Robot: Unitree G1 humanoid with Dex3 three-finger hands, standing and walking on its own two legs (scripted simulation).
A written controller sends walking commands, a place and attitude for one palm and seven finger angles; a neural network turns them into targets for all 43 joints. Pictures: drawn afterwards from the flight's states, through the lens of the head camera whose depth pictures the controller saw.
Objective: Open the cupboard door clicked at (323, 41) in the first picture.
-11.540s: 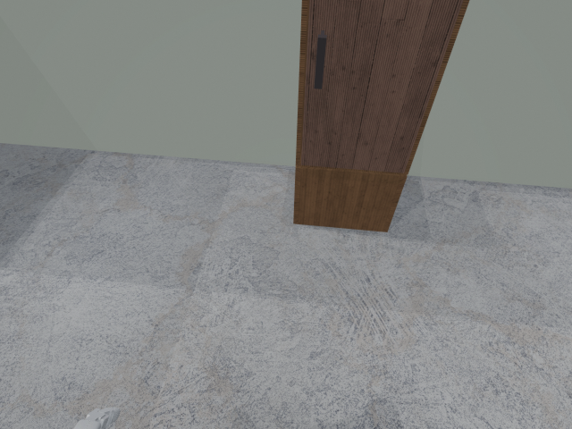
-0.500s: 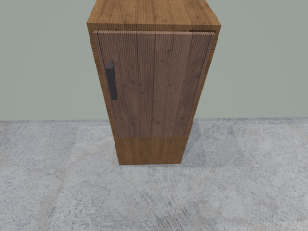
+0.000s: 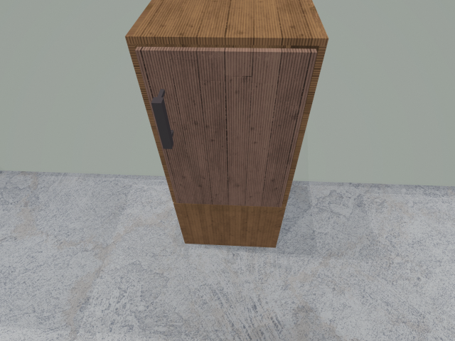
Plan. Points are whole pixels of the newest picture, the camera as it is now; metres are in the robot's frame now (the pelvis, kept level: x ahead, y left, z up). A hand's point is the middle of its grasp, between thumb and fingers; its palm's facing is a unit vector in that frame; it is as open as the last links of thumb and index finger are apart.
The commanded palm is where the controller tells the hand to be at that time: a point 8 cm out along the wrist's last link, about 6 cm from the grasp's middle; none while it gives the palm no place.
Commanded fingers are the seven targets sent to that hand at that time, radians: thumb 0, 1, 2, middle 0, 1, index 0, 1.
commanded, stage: come to a stop and stand still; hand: left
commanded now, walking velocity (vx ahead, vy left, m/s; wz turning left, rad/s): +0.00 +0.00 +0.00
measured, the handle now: (165, 119) +0.62 +0.21 +0.03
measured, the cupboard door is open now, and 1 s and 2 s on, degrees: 0 0 0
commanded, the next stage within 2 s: look again from close up in 0.06 s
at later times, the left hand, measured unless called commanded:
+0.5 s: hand out of the picture +0.03 +0.26 -0.17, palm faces +0.04 -0.97 -0.25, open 7.4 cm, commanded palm none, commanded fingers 0.00 0.90 0.90 -0.20 -0.30 -0.20 -0.30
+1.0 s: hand out of the picture -0.05 +0.26 -0.18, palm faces -0.02 -0.98 -0.21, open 7.4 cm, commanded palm none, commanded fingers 0.00 0.90 0.90 -0.20 -0.30 -0.20 -0.30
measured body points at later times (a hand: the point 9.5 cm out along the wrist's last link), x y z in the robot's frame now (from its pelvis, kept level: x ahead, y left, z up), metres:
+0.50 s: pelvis -0.02 +0.06 -0.01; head -0.04 +0.06 +0.44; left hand +0.03 +0.31 -0.15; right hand +0.02 -0.19 -0.15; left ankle -0.02 +0.18 -0.74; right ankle -0.01 -0.06 -0.74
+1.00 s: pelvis -0.03 +0.08 +0.00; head -0.05 +0.08 +0.45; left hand -0.05 +0.31 -0.16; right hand -0.03 -0.17 -0.15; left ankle -0.02 +0.18 -0.74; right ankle -0.02 -0.06 -0.74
